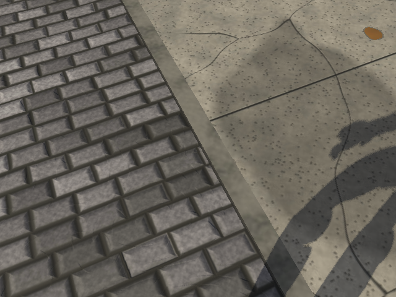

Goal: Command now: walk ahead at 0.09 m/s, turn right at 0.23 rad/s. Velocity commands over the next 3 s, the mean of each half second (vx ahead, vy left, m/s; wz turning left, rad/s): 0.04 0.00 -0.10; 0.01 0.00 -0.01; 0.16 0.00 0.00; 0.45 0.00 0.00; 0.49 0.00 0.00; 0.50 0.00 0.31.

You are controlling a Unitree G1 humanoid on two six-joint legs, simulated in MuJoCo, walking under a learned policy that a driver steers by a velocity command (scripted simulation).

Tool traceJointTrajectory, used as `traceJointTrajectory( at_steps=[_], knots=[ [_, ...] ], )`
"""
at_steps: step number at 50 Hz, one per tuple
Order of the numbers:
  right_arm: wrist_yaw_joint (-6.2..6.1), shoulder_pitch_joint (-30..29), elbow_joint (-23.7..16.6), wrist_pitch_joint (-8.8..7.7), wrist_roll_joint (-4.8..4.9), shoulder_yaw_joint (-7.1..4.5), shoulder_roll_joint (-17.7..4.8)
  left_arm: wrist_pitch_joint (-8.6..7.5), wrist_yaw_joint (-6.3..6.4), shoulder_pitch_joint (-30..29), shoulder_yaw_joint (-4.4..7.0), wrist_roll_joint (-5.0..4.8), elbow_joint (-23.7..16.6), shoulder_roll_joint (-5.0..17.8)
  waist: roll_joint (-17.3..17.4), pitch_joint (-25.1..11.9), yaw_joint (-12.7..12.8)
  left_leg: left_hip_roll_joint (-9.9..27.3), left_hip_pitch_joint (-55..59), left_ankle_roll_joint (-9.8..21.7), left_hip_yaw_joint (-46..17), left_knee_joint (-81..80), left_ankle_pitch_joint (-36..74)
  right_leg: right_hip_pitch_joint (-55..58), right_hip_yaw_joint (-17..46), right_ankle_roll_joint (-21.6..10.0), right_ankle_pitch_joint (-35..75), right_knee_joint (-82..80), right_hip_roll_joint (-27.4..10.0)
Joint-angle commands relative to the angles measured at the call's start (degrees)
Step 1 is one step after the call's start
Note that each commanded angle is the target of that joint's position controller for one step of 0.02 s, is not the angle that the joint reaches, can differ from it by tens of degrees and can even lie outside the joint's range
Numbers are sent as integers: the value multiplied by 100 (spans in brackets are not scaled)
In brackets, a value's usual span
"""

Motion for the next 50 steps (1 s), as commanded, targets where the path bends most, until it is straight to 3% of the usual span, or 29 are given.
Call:
traceJointTrajectory(
  at_steps=[1, 5, 8, 10, 11, 12, 13, 14, 15, 16, 19, 26, 50],
  knots=[
    [-77, 733, -35, 88, -36, -99, -363, -72, 99, -63, 192, 14, -300, 796, -570, -1395, -239, 114, 533, -80, -112, -625, 397, 807, 1282, -993, 2103, -827, -1587],
    [-68, 402, -23, 157, 4, -69, -326, 31, 159, -200, 131, 42, -216, 704, -773, -1157, -85, 123, 922, -112, -92, -1722, 850, 548, 1252, -797, -32, -1111, -1420],
    [-36, 283, -6, 122, 12, -66, -339, 76, 140, -135, 78, 53, -77, 627, -846, -929, 11, 27, 1201, -76, -10, -2453, 749, 560, 1426, -730, -857, -1098, -1423],
    [13, 459, 93, 60, -18, -43, -244, 108, 134, -191, 3, 4, 0, 490, -748, -872, -149, -77, 1735, 43, 137, -3442, 1167, 532, 1419, -537, -1087, -864, -1331],
    [46, 542, 139, 30, -82, -27, -249, 107, 130, -48, -41, -17, 84, 392, -633, -843, -204, -52, 2102, 141, 100, -4025, 1697, 445, 1371, -302, -1163, -753, -1193],
    [55, 629, 143, 1, -154, -48, -462, 77, 126, 141, -80, 30, 148, 295, -379, -893, -137, 354, 2443, 294, -320, -4140, 2271, 307, 1240, -27, -1211, -488, -986],
    [41, 515, 124, 5, -140, -121, -859, 33, 96, 440, -52, 77, 167, 318, 374, -857, 223, 720, 2456, 531, -570, -3979, 2694, 139, 825, 170, -1392, -158, -540],
    [75, 384, 235, 13, -94, -104, -626, 30, 97, 296, -64, 62, 153, 216, 846, -838, 239, 622, 1744, 671, -607, -4159, 1434, 649, 427, 329, -1125, -93, -328],
    [108, 273, 193, -17, -101, -34, -347, 53, 104, -20, -36, 55, 141, 376, 658, -696, 99, 428, 1391, 547, -510, -4313, 827, 954, 465, 347, -874, 6, -381],
    [111, 250, 218, -50, -126, -14, -311, 98, 126, -148, -10, 18, 126, 403, 567, -652, 57, 326, 1277, 408, -387, -4317, 740, 1055, 500, 287, -723, 45, -436],
    [91, 411, 325, -144, -82, 3, -334, 184, 153, -99, 0, 20, 221, 384, 234, -595, -32, 135, 1546, 265, -160, -4076, 1248, 969, 683, 155, -323, -29, -564],
    [25, 534, 565, -81, -41, 34, -291, 141, 169, -72, 21, -38, 521, 298, -136, -698, -137, 35, 1906, 315, -65, -3886, 1814, 1098, 659, 211, 359, 50, -576],
    [-21, 649, 1313, 9, -44, 109, -139, 162, 277, -151, -22, -83, 1660, 337, -179, -389, -113, -194, 1988, 281, 119, -4161, 1474, 1239, 601, 283, 45, -197, -584]
  ],
)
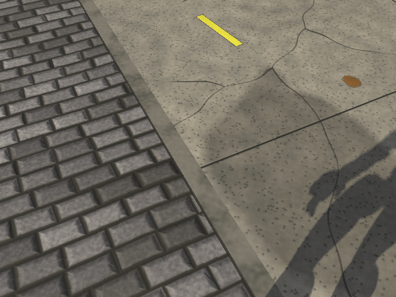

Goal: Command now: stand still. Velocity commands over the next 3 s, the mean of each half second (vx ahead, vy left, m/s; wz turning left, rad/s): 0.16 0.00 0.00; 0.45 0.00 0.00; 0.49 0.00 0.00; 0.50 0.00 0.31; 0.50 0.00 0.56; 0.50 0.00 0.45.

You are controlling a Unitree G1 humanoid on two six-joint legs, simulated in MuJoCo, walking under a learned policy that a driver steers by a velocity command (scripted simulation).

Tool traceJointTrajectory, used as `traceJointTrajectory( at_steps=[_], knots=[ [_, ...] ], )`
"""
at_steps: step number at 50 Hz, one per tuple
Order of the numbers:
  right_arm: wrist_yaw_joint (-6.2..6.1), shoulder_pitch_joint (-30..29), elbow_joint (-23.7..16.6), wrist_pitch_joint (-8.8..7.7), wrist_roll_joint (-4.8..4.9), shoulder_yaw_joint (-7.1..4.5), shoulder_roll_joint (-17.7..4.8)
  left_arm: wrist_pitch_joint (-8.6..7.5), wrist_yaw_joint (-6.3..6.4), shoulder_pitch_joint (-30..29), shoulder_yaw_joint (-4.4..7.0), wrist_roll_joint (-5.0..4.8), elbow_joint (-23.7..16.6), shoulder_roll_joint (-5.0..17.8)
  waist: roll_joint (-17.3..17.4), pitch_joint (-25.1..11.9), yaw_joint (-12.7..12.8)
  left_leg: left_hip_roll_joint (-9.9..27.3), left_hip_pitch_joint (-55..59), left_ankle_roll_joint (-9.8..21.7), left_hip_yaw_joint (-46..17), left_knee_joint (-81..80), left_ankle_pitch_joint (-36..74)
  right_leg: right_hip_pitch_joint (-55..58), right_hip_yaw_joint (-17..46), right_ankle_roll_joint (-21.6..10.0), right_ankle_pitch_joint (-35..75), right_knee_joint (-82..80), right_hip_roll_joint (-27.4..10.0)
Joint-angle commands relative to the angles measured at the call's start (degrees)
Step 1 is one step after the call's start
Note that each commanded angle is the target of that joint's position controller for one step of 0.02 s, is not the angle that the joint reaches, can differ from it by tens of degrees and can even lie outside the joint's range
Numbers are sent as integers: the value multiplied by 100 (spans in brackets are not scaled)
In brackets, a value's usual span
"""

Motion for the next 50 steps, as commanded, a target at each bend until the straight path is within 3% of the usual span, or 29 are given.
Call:
traceJointTrajectory(
  at_steps=[1, 8, 9, 11, 14, 17, 19, 21, 22, 23, 24, 25, 26, 30, 32, 33, 34, 36, 38, 40, 41, 42, 43, 44, 45, 46, 47, 49, 50],
  knots=[
    [-26, 140, -109, -44, -2, -87, -588, -52, 21, -60, 98, -2, -113, 616, -6, -167, 7, 117, -283, 92, -89, -486, 672, 231, 287, -184, 895, -487, -309],
    [-39, 329, 16, -52, -3, -50, -520, -47, 27, -17, 65, -6, 105, 586, -17, -107, 22, 90, -327, 96, -64, -517, 571, 186, 261, -171, 730, -542, -291],
    [-43, 465, 88, -46, 4, -38, -464, -40, 32, 75, 55, -7, 176, 551, -41, -223, 21, 21, -292, 116, 11, -516, 15, 215, 221, -187, 46, -590, -238],
    [-71, 469, 56, -36, 60, -72, -549, -27, 46, 169, 111, -72, 218, 706, -72, 45, 57, -93, -619, 280, 58, -338, -1501, -145, 223, -331, -1981, -576, -147],
    [-57, 495, -61, -201, 115, -55, -455, -199, 18, 313, 138, -140, 187, 750, -237, 487, 96, 34, -1159, 500, -151, -119, -2087, -453, 754, -614, -2919, -772, -511],
    [48, 458, -163, -408, 140, -36, -271, -370, -51, 687, 200, -181, 247, 879, -615, 334, 167, -57, -1432, 512, 46, 534, -1323, -30, 1748, -991, -3031, -1185, -1119],
    [112, 602, -166, -488, 162, -28, -196, -409, -75, 568, 209, -177, 158, 917, -794, 286, 16, -95, -1060, 625, 119, 647, -902, -250, 2184, -1149, -2933, -1434, -1371],
    [127, 1186, 8, -542, 158, -54, -282, -441, -98, -71, 156, -210, -131, 793, -437, 393, -376, 53, -49, 860, -204, -115, -1002, -1135, 1464, -877, -2281, -957, -939],
    [115, 1846, 214, -573, 188, -123, -511, -508, -110, -503, 85, -227, -323, 557, 200, 430, -648, 468, 787, 1079, -1031, -724, -1263, -2001, 570, -532, -1570, 129, -395],
    [135, 2514, 436, -591, 225, -290, -1105, -651, -143, -696, 29, -198, -537, 314, 1510, 329, -729, 1435, 1797, 1463, -2647, -1437, -788, -3013, -409, -184, -914, 1742, 176],
    [180, 2697, 445, -619, 141, -268, -1032, -748, -156, -836, 79, -163, -596, 565, 1414, 456, -784, 2073, 2266, 1714, -3472, -1455, 297, -4027, -274, -132, -1758, 2806, 11],
    [198, 2595, 395, -651, 59, -201, -789, -794, -203, -751, 94, -185, -572, 597, 831, 429, -604, 2109, 2482, 1673, -3290, -1253, 955, -4466, -14, -210, -1650, 3536, -267],
    [225, 2437, 304, -656, 31, -173, -705, -808, -244, -620, 77, -225, -529, 524, 635, 302, -478, 1991, 2623, 1578, -2901, -1213, 1421, -4669, -28, -268, -1324, 3909, -426],
    [181, 1933, 68, -462, 36, -8, -336, -759, -351, -938, 32, -188, -715, 320, 537, 423, -271, 1373, 1648, 1150, -1336, -1804, 2101, -4010, -375, -147, -141, 2972, -726],
    [101, 1649, -117, -436, 11, -14, -497, -709, -395, -1362, -70, -144, -902, 107, 583, 531, -278, 896, 453, 1006, -620, -2109, 1807, -2673, -654, -16, 841, 1650, -479],
    [71, 1730, -128, -456, 22, -57, -681, -681, -404, -1544, -94, -139, -996, 90, 672, 530, -305, 874, 103, 1014, -522, -2319, 1716, -2081, -745, 5, 1162, 1181, -351],
    [58, 1861, -92, -485, 59, -107, -845, -651, -404, -1641, -83, -151, -1072, 188, 757, 538, -295, 982, 31, 1045, -548, -2462, 1658, -1734, -755, -9, 1318, 962, -280],
    [53, 1909, -41, -512, 146, -160, -904, -612, -399, -1671, -31, -195, -1175, 443, 782, 604, -168, 1175, 428, 989, -506, -2395, 1966, -1604, -613, -141, 1412, 490, -278],
    [62, 1866, -40, -473, 142, -203, -950, -622, -391, -1344, 92, -186, -1162, 723, 834, 278, 109, 1319, 1030, 832, -375, -1700, 3745, -1166, -629, -335, 1261, 288, -136],
    [65, 1793, -106, -361, 66, -204, -916, -583, -346, 121, 322, -220, -738, 1072, 873, -674, 825, 1077, 919, 589, -70, 123, 5308, 612, -770, -615, 1025, 326, 105],
    [80, 1761, -250, -341, -17, -142, -793, -549, -298, 1107, 428, -184, -515, 1373, 479, -1322, 1185, 852, -335, 434, -1, 1776, 3983, 2296, 201, -905, 695, 461, -733],
    [143, 2505, -337, -446, 23, 92, 160, -525, -315, 1689, 495, -56, -355, 1834, -1331, -2432, 728, -286, -2218, 83, -45, 4132, -146, 3912, 3273, -1890, -1000, -442, -2335],
    [190, 2166, -299, -621, 164, 14, -186, -533, -346, 1522, 348, -92, -329, 1374, -1314, -2327, 846, -295, -2800, 217, -819, 5085, -1376, 3578, 4410, -1852, -1584, -1434, -2365],
    [207, 1538, -560, -719, 333, -109, -581, -581, -346, 901, 260, -123, -400, 1106, -1080, -1227, 675, 27, -3370, 345, -664, 5352, -1053, 2692, 3519, -1564, -1419, -1505, -2215],
    [171, 1126, -671, -760, 333, -125, -689, -631, -353, 370, 194, -102, -537, 914, -464, -757, 489, 367, -3162, 431, -541, 5119, -493, 1699, 2659, -1391, -754, -1590, -2014],
    [120, 979, -692, -735, 251, -181, -680, -678, -383, 35, 151, -15, -572, 772, -210, -483, 270, 584, -2834, 447, -455, 4763, -119, 859, 2038, -1273, -112, -1704, -1799],
    [93, 1111, -675, -647, 190, -216, -608, -713, -397, -134, 98, 51, -560, 612, -294, -426, 23, 767, -2421, 472, -507, 4499, 83, 337, 1559, -1181, 171, -1850, -1565],
    [74, 1272, -676, -488, 174, -211, -366, -729, -395, -76, 76, 25, -448, 572, -457, -292, -159, 852, -2137, 446, -450, 4102, 90, -194, 1137, -1241, 241, -2141, -1425],
    [65, 1144, -746, -441, 156, -223, -374, -741, -365, 31, 83, 7, -384, 635, -450, -157, -177, 881, -2230, 395, -397, 3883, 183, -348, 982, -1286, 275, -2277, -1403]
  ],
)
Over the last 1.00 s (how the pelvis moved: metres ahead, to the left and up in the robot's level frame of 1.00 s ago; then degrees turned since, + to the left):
0.07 0.05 0.00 -2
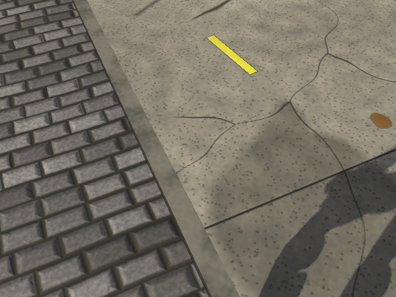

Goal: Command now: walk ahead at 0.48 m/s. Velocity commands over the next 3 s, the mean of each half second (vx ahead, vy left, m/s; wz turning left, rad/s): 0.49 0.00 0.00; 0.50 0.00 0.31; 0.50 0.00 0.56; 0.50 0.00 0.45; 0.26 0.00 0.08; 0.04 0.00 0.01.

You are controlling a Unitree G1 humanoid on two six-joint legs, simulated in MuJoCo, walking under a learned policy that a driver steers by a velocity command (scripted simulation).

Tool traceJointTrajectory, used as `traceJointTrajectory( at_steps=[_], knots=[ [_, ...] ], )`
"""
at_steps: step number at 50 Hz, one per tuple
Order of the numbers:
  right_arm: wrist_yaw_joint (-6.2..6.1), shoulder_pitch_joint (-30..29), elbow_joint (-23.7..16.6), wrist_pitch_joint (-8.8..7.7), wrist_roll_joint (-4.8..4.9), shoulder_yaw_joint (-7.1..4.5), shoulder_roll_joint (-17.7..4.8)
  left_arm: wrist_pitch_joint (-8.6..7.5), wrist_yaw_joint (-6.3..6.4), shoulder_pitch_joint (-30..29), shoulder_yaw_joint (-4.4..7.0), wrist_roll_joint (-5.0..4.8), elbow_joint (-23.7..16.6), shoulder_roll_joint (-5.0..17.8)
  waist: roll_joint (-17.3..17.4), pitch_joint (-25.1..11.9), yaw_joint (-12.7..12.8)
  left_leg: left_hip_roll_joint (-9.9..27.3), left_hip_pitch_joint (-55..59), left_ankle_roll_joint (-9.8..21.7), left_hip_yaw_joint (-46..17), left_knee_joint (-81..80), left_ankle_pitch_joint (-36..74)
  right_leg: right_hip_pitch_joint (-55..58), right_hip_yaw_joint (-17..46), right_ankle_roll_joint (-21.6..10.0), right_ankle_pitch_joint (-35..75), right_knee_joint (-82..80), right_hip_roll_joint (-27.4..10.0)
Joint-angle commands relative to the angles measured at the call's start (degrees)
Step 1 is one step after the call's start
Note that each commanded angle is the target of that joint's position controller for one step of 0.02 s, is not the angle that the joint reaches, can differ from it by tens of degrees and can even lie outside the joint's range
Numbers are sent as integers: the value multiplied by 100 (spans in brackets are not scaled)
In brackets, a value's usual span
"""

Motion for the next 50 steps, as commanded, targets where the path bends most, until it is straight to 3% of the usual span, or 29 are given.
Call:
traceJointTrajectory(
  at_steps=[1, 5, 8, 12, 15, 16, 17, 18, 19, 20, 21, 22, 23, 24, 25, 27, 31, 34, 38, 41, 42, 43, 44, 45, 46, 47, 48, 49, 50],
  knots=[
    [-49, 465, -218, 108, -58, -114, -281, -137, 69, -200, 81, 10, -224, 633, -622, 64, -304, 429, -418, -74, -218, -440, 451, -215, 1532, -1017, -297, -1739, -1559],
    [0, -506, -552, 76, -129, -128, -330, -93, 234, 268, 120, -8, -145, 842, -423, 214, -80, 414, -1048, -270, -138, -1884, 1737, 192, 1223, -946, 140, -1825, -1523],
    [84, -1191, -724, 31, -88, -62, -221, -55, 280, 626, 128, -73, -88, 922, -414, 262, 157, 171, -774, -306, 123, -2941, 2350, 391, 869, -785, 343, -1791, -1391],
    [228, -1801, -961, 0, -26, -5, -246, 53, 288, 1114, 159, -128, 82, 986, -417, 381, 358, 33, -840, -246, 140, -3627, 2122, 1192, 837, -724, 422, -1451, -1643],
    [310, -1720, -1055, -45, -13, -43, -437, 156, 295, 1142, 216, -134, 109, 1081, -555, 277, 187, -102, -525, -32, 189, -3923, 1449, 1715, 918, -591, 1007, -989, -1882],
    [315, -1394, -997, -61, -14, -102, -567, 188, 294, 1028, 229, -126, 76, 1126, -650, 79, -35, -257, -2, 69, 322, -4004, 1263, 1758, 845, -512, 1870, -585, -1839],
    [299, -624, -773, -70, -25, -228, -781, 225, 290, 928, 201, -106, 39, 1058, -621, -384, -441, -460, 1023, 219, 492, -4099, 1234, 1642, 610, -375, 2823, 358, -1576],
    [252, 506, -485, -69, -68, -376, -1167, 232, 291, 942, 106, -30, -73, 836, -361, -1227, -849, -5, 2749, 511, -1, -3857, 1325, 799, 340, -183, 2442, 1876, -1258],
    [238, 1218, -308, -28, -158, -533, -1819, 113, 232, 1610, -102, 8, -178, 141, 1070, -2127, -665, 1483, 5093, 1447, -2661, -4216, 497, -1605, 50, 265, 116, 4247, -271],
    [259, 1314, -297, -16, -131, -396, -1355, -52, 201, 1487, -75, -82, -90, 338, 1209, -2494, -752, 1781, 5366, 1628, -4165, -5135, -80, -2453, 918, 238, -2376, 5136, -54],
    [251, 811, -367, -36, -104, -279, -1032, -149, 178, 915, 71, -253, -251, 877, 838, -1596, -685, 1576, 4693, 1276, -3334, -5171, -170, -2995, 1036, 107, -2103, 5503, -423],
    [237, 290, -507, -37, -118, -213, -838, -184, 198, 523, 73, -281, -354, 897, 456, -1051, -540, 1357, 3834, 1095, -2494, -5255, 261, -2961, 864, 49, -1559, 5335, -759],
    [255, -84, -555, -38, -156, -154, -651, -160, 238, 336, 96, -204, -366, 842, 149, -633, -372, 1120, 3006, 1004, -1882, -5462, 738, -2723, 766, 62, -1137, 4929, -976],
    [272, -273, -566, -61, -204, -109, -506, -79, 266, 400, 130, -150, -346, 769, 240, -452, -165, 907, 2458, 902, -1448, -5658, 1014, -2340, 805, 73, -842, 4568, -1159],
    [293, -310, -532, -70, -218, -97, -444, 9, 269, 506, 121, -131, -315, 633, 307, -385, -55, 794, 2152, 893, -1232, -5833, 1126, -2062, 791, 100, -691, 4388, -1203],
    [275, -149, -429, -102, -189, -125, -549, 114, 276, 535, 109, -106, -313, 463, 231, -261, 35, 731, 1935, 989, -893, -6035, 1575, -2048, 722, 182, -463, 4068, -1228],
    [145, 299, -261, -47, -133, -166, -711, 80, 287, -393, 137, 10, -680, 479, 53, 15, -112, 617, 2090, 1023, -699, -6174, 1961, -2557, 683, 407, 607, 2591, -1145],
    [70, 534, -196, -3, -83, -194, -799, 16, 236, -1053, 102, -33, -856, 397, 111, 127, -291, 430, 2028, 882, -511, -6169, 1712, -2207, 564, 489, 1349, 1443, -872],
    [21, 895, -50, 66, -16, -226, -803, -61, 140, -1665, 70, -96, -1070, 448, 191, 266, -446, 583, 2369, 837, -738, -5871, 1495, -1991, 632, 485, 1379, 757, -709],
    [-37, 827, -68, 149, -6, -298, -898, -147, 90, -1552, 143, -115, -1120, 711, 316, 174, -247, 778, 2670, 707, -1048, -5431, 1600, -1527, 727, 377, 899, 447, -653],
    [-41, 756, -98, 183, -12, -317, -915, -172, 93, -1304, 188, -120, -1071, 808, 387, 47, -97, 760, 2676, 652, -1094, -5159, 1889, -1122, 650, 319, 651, 400, -591],
    [-38, 680, -155, 205, -25, -290, -832, -191, 121, -694, 289, -106, -903, 977, 361, -296, 201, 515, 2574, 529, -978, -4529, 2456, -273, 541, 194, 482, 279, -508],
    [-22, 587, -302, 214, -81, -199, -591, -217, 162, 305, 405, -23, -699, 1270, 125, -1104, 611, 136, 1903, 354, -740, -3148, 2185, 1291, 954, -91, 431, 546, -1004],
    [-6, 1069, -492, 148, -119, -62, -51, -174, 207, 1066, 540, 52, -616, 1808, -1147, -2044, 541, -699, -35, -51, -150, -1038, 264, 3496, 2866, -721, -52, 463, -2379],
    [10, 1327, -551, 57, 32, -26, -57, -129, 173, 1117, 469, 22, -590, 1604, -2216, -2447, 437, -844, -1181, -103, -477, 174, -1799, 3908, 4728, -1179, -1036, -398, -2923],
    [0, 969, -546, 43, 140, -180, -661, -128, 178, 718, 324, -17, -690, 1067, -1467, -1599, 442, -469, -1601, -57, -688, 687, -1450, 3215, 4042, -900, -1496, -525, -2680],
    [-14, 573, -632, 64, 129, -218, -760, -116, 188, 363, 250, -33, -760, 804, -1010, -1005, 380, -194, -1597, -21, -515, 630, -905, 2382, 3114, -650, -1274, -603, -2475],
    [-29, 396, -668, 100, 76, -237, -689, -109, 177, 20, 205, -8, -762, 664, -725, -606, 217, 5, -1332, -32, -452, 374, -480, 1593, 2503, -543, -812, -801, -2230],
    [-28, 374, -687, 159, 32, -276, -607, -116, 176, -175, 171, 34, -748, 544, -830, -373, 60, 174, -1086, -32, -480, 104, -201, 1088, 2014, -475, -482, -992, -2043]
  ],
)
Over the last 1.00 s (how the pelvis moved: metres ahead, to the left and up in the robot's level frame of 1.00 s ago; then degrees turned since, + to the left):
0.31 -0.03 0.00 1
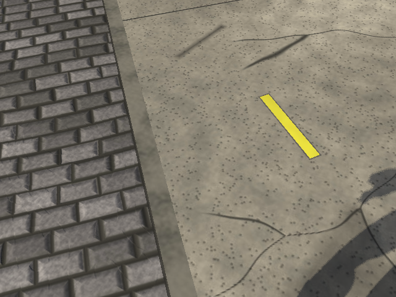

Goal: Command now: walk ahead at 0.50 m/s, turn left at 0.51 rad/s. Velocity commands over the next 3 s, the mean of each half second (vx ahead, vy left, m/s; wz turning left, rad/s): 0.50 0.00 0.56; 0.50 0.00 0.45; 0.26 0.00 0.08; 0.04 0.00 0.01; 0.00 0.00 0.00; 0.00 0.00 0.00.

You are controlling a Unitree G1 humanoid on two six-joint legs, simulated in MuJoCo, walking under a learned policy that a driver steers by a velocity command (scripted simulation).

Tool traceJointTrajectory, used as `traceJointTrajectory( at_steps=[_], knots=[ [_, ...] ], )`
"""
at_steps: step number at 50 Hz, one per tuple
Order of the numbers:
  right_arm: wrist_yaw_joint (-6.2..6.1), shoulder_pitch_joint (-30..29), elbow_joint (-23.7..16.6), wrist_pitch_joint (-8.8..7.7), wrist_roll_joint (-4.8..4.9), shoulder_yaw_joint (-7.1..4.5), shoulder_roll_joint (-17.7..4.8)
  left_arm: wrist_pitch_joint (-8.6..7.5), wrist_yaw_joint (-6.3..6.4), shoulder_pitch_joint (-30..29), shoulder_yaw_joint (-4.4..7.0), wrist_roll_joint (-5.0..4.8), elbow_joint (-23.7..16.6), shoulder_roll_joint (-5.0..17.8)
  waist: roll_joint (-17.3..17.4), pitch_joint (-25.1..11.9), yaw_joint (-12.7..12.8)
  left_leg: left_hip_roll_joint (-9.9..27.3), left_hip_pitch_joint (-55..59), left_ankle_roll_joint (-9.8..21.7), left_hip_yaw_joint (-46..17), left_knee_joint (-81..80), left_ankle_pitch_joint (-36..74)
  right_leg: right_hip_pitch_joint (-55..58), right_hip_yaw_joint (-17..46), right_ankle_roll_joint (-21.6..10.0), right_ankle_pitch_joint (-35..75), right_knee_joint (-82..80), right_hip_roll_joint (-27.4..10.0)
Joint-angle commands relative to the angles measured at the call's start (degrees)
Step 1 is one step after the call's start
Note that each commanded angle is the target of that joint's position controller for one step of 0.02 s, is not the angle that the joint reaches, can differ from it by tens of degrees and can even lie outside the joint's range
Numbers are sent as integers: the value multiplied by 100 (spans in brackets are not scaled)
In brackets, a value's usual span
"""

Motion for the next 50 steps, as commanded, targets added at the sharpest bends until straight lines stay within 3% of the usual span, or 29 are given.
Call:
traceJointTrajectory(
  at_steps=[1, 3, 5, 10, 15, 18, 19, 20, 21, 22, 23, 24, 25, 26, 27, 30, 32, 36, 40, 43, 44, 45, 46, 47, 48, 49, 50],
  knots=[
    [4, -25, -497, 27, -13, -158, -374, -20, 22, 304, 113, 66, -55, 508, -919, -233, 163, 755, -1520, 38, -278, 210, 642, 1388, 1589, -777, -207, -1733, -1561],
    [29, -111, -619, 138, -8, -140, -203, -58, 42, 333, 165, 59, 21, 602, -797, -107, 101, 822, -1523, 1, -211, 32, 879, 1177, 1097, -890, 277, -1974, -1544],
    [36, -343, -775, 191, -46, -146, -209, -77, 87, 411, 218, 63, 83, 738, -601, -14, 95, 837, -1779, -59, -255, -327, 1295, 1230, 715, -960, 722, -2075, -1576],
    [207, -1165, -1081, 142, -70, -71, -138, -3, 169, 595, 275, 40, 114, 954, -461, 183, 326, 716, -1689, -84, 127, -1913, 2541, 1482, -261, -813, 1141, -2140, -1409],
    [394, -1971, -1514, 159, -64, -12, -151, 174, 180, 1067, 347, -85, 209, 1185, -433, 444, 566, 547, -1783, 98, 543, -2784, 2192, 2371, -643, -682, 1530, -1835, -1669],
    [444, -1657, -1609, 196, -72, -140, -423, 298, 199, 982, 415, -158, 159, 1413, -702, 80, 215, 67, -932, 405, 981, -2921, 1335, 2698, -915, -513, 3942, -797, -1715],
    [436, -1048, -1482, 205, -54, -257, -618, 352, 210, 915, 429, -175, 134, 1470, -722, -263, -156, -206, -133, 564, 1132, -3073, 1245, 2615, -1032, -433, 4679, 101, -1623],
    [369, -62, -1209, 219, -39, -458, -960, 374, 224, 878, 391, -169, 99, 1394, -559, -771, -658, -456, 1353, 787, 1093, -3427, 1605, 2003, -1164, -230, 4439, 1402, -1393],
    [227, 651, -1056, 277, -29, -636, -1538, 322, 208, 1023, 248, 54, -52, 976, 476, -1268, -761, 600, 3064, 1166, -585, -3482, 1755, 321, -1171, 58, 1587, 3339, -1058],
    [245, 242, -1270, 196, -38, -618, -1907, 101, 139, 1256, 60, 67, -411, 414, 1453, -1910, -122, 1810, 4429, 2302, -4078, -4591, 533, -1876, -135, 330, -2471, 5099, 214],
    [305, 409, -1313, 116, -101, -456, -1393, -128, 55, 573, 160, -181, -512, 953, 621, -1996, -558, 1876, 4436, 2114, -4204, -5080, 425, -2496, 822, 186, -2282, 5404, -9],
    [308, 251, -1269, 40, -134, -374, -1107, -221, 20, 278, 167, -314, -631, 991, 460, -1296, -490, 1697, 3910, 1871, -3327, -5009, 816, -2799, 753, 28, -1820, 5177, -249],
    [308, -130, -1316, -6, -115, -317, -926, -245, 59, 303, 154, -211, -553, 921, -104, -829, -208, 1419, 2990, 1658, -2596, -4988, 1428, -2477, 774, -10, -1372, 4637, -516],
    [288, -508, -1393, -22, -138, -255, -740, -203, 98, 367, 210, -72, -483, 991, -119, -635, 16, 1206, 2255, 1504, -2085, -5027, 1960, -2015, 795, 18, -1120, 4103, -694],
    [262, -713, -1489, -21, -190, -209, -653, -113, 86, 492, 240, -44, -453, 1013, -37, -517, 185, 1065, 1772, 1454, -1847, -5161, 2250, -1658, 820, 48, -961, 3876, -778],
    [169, -605, -1472, -61, -150, -245, -832, 67, 97, 379, 221, 65, -575, 813, -67, -375, 267, 898, 1161, 1522, -1458, -5386, 2844, -1451, 685, 306, -508, 3111, -672],
    [86, -418, -1420, -56, -128, -279, -940, 87, 111, -83, 176, 91, -743, 702, -43, -211, 140, 743, 1044, 1421, -1234, -5423, 2821, -1574, 649, 438, 192, 2282, -547],
    [28, -119, -1320, -5, -93, -292, -953, 32, 28, -835, 86, 20, -996, 543, 219, -48, -168, 454, 810, 1074, -1025, -5332, 2109, -1073, 577, 435, 1474, 682, -175],
    [26, 242, -1104, 9, -81, -246, -810, -57, -93, -1078, 89, -31, -1137, 684, 331, -15, -322, 759, 1406, 1005, -1330, -4950, 1924, -990, 647, 261, 1524, 153, -147],
    [1, 296, -1031, 74, -116, -252, -843, -132, -140, -882, 141, -31, -1147, 849, 548, -9, -189, 983, 1922, 915, -1624, -4524, 2525, -785, 528, 11, 716, -41, -74],
    [2, 217, -1048, 97, -114, -238, -828, -157, -128, -513, 191, -17, -1053, 926, 602, -143, 29, 874, 1973, 827, -1569, -4186, 3189, -290, 373, -130, 633, -247, 39],
    [15, 151, -1095, 100, -135, -177, -680, -184, -104, 125, 284, 39, -898, 1122, 509, -609, 330, 562, 1817, 667, -1342, -3384, 3769, 717, 458, -357, 801, -217, -89],
    [10, 116, -1233, 95, -220, -76, -498, -186, -78, 1098, 355, 103, -797, 1425, -45, -1469, 732, 182, 994, 434, -939, -1785, 2865, 2259, 1440, -750, 934, -13, -984],
    [26, 1092, -1222, 15, -47, 31, -88, -109, -118, 1710, 490, 89, -498, 1831, -2034, -2129, 376, -702, -1213, -41, -448, 198, -400, 4183, 4140, -1768, -281, -566, -2165],
    [15, 884, -1129, -26, 8, -25, -601, -88, -155, 1729, 349, -120, -490, 1259, -1487, -1786, 586, -453, -2042, -46, -834, 833, -896, 4133, 4819, -1675, -1750, -1068, -2190],
    [30, 137, -1251, -39, 22, -98, -873, -50, -128, 1383, 258, -123, -565, 954, -934, -942, 692, -204, -2329, -16, -751, 945, -391, 3406, 3935, -1387, -1844, -1164, -1964],
    [21, -285, -1362, -52, -53, -75, -819, 1, -108, 1017, 205, -35, -646, 885, -485, -538, 563, 58, -2174, -4, -472, 742, 47, 2644, 3263, -1224, -1331, -1257, -1725]
  ],
)
Over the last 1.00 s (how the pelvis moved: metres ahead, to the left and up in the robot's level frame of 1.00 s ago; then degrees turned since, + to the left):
0.57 0.03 -0.01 11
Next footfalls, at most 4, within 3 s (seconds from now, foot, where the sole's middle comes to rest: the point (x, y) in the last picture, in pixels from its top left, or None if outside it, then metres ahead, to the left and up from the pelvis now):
0.40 left None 0.35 0.18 -0.77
0.90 right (179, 235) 0.69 0.11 -0.77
1.36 left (97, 223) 0.76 0.42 -0.77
1.64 right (165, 204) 0.83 0.16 -0.77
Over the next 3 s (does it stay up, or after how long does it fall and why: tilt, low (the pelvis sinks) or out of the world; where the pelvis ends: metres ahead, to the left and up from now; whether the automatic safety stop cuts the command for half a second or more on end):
stays up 0.77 0.27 0.00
